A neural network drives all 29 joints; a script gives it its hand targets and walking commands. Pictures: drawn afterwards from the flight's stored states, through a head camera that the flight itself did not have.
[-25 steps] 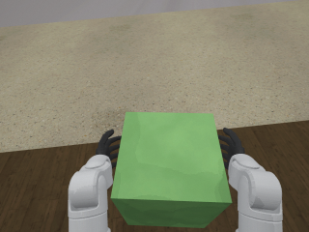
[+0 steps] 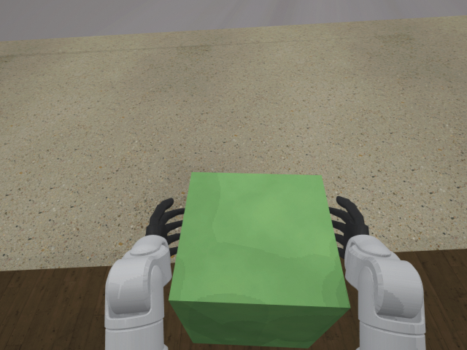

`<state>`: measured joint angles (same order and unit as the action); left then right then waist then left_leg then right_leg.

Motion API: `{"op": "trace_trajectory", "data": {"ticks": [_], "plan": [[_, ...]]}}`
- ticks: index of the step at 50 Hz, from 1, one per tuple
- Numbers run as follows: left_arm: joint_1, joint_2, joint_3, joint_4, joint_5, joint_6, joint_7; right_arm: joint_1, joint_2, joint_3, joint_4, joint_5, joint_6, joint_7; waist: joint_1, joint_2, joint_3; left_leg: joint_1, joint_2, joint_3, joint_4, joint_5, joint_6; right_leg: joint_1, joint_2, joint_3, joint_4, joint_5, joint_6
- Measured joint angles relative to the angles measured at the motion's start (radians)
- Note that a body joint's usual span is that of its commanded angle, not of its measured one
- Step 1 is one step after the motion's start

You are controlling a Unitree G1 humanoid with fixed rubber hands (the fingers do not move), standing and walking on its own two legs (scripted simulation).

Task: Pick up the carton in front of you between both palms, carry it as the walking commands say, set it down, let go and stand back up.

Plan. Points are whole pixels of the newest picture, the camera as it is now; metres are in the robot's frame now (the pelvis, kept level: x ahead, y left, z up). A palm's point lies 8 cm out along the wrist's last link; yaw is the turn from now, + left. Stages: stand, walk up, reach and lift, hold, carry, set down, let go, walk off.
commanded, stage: carry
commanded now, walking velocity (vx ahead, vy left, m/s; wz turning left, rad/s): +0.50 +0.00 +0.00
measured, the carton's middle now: (252, 264) +0.27 +0.01 +0.02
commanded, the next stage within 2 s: none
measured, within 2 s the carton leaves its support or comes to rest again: neither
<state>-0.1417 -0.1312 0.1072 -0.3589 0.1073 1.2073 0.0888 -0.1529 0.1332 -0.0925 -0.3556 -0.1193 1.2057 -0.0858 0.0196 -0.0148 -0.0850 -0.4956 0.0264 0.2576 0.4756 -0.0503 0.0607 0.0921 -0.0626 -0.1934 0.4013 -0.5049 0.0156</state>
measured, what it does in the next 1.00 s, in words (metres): walks ahead: right foot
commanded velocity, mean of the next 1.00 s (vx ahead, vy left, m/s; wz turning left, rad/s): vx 0.50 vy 0.00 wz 0.00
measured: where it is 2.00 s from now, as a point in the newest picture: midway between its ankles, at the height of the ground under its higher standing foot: (228, 184)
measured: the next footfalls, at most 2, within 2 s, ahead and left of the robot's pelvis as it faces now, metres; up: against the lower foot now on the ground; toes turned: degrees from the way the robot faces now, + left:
right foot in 0.48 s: +0.48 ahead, -0.09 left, +0.00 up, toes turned -6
left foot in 1.10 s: +0.94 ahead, +0.08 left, -0.13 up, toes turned +0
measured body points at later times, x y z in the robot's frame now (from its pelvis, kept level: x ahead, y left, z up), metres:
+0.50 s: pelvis +0.32 -0.02 -0.01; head +0.33 -0.03 +0.44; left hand +0.68 +0.14 +0.12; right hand +0.68 -0.17 +0.12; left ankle +0.14 +0.08 -0.70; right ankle +0.45 -0.09 -0.72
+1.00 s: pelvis +0.64 -0.01 -0.03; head +0.68 +0.01 +0.41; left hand +1.01 +0.16 +0.09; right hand +1.02 -0.15 +0.10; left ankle +0.79 +0.09 -0.73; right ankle +0.44 -0.09 -0.72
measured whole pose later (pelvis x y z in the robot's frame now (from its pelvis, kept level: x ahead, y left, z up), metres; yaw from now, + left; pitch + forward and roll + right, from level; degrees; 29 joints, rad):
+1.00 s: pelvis +0.64 -0.01 -0.03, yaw -3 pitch +5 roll -2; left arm -0.67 -0.06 0.18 0.03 0.08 1.19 0.15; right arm -0.65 0.03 -0.29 -0.04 -0.09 1.21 -0.10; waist 0.11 0.01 -0.02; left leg -0.68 0.04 0.03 0.72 0.07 0.06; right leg -0.10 0.07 -0.08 0.69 -0.68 -0.04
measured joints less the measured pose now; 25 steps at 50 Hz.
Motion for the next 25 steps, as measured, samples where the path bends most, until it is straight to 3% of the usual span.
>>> {"op": "trace_trajectory", "data": {"ticks": [2,4,7,10,15,20,23,25], "plan": [[-0.004,-0.001,0.019,0.019,0.002,-0.005,-0.001,-0.013,0.001,0.005,0.043,-0.002,-0.017,0.0,-0.02,-0.024,0.016,0.002,-0.007,0.018,0.091,-0.071,0.049,-0.121,-0.035,0.051,0.334,0.02,-0.006],[-0.008,-0.001,0.025,0.036,0.005,-0.008,-0.002,-0.022,0.003,0.001,0.07,-0.001,-0.024,0.0,-0.033,-0.017,0.039,0.035,-0.001,0.019,0.101,-0.132,0.054,-0.295,-0.005,0.129,0.671,0.042,-0.024],[-0.017,-0.003,0.018,0.046,0.01,-0.016,-0.002,-0.018,0.002,-0.01,0.068,0.006,-0.034,-0.001,-0.047,-0.003,0.063,0.111,-0.003,0.013,0.034,-0.147,0.035,-0.503,0.001,0.146,0.836,0.113,-0.052],[-0.034,-0.004,0.011,0.051,0.013,-0.037,-0.001,-0.024,0.003,-0.027,0.06,0.014,-0.054,-0.002,-0.054,0.004,0.067,0.188,-0.006,0.0,-0.027,-0.17,0.031,-0.64,-0.017,0.135,0.76,0.167,-0.055],[-0.08,-0.001,0.026,0.063,0.014,-0.06,0.002,-0.083,0.004,-0.052,0.085,0.024,-0.077,-0.003,-0.058,0.011,0.046,0.313,-0.008,-0.025,-0.087,-0.232,0.007,-0.741,-0.038,0.108,0.501,0.28,-0.044],[-0.214,0.054,0.043,0.132,-0.01,-0.043,0.018,-0.236,-0.045,-0.048,0.171,0.047,-0.059,-0.028,-0.059,0.014,0.037,0.425,-0.008,-0.044,-0.068,-0.346,-0.032,-0.724,-0.015,0.069,0.284,0.387,-0.075],[-0.335,0.091,0.058,0.235,-0.026,-0.022,0.022,-0.353,-0.089,-0.056,0.26,0.059,-0.029,-0.039,-0.048,0.028,0.033,0.473,0.009,-0.055,0.013,-0.45,-0.061,-0.651,0.027,0.038,0.185,0.385,-0.105],[-0.429,0.104,0.068,0.33,-0.03,-0.021,0.026,-0.434,-0.13,-0.067,0.335,0.072,-0.016,-0.04,-0.023,0.047,0.043,0.416,0.045,-0.08,0.239,-0.48,-0.056,-0.633,0.049,0.029,0.221,0.402,-0.12]]}}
